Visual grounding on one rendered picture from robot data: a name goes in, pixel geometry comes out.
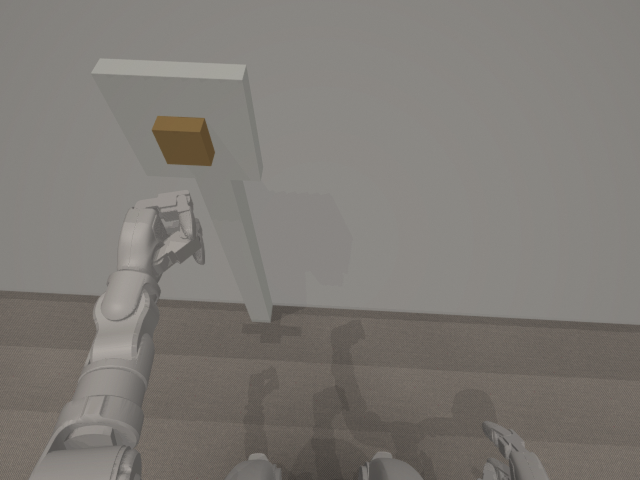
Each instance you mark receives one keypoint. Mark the robot left hand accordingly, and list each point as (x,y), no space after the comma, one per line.
(143,233)

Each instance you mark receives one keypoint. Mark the right robot shin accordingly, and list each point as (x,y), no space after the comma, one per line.
(382,455)

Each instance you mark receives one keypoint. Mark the left robot forearm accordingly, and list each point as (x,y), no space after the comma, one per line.
(106,407)

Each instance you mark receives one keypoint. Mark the robot right hand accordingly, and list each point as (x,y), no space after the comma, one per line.
(524,465)

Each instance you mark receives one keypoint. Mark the button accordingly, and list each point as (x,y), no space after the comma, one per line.
(184,140)

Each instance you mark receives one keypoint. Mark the right robot thigh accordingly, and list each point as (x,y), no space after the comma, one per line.
(387,469)

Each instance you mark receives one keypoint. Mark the robot left upper arm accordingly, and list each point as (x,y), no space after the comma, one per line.
(118,462)

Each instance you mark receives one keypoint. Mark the panel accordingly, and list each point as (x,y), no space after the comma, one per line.
(137,91)

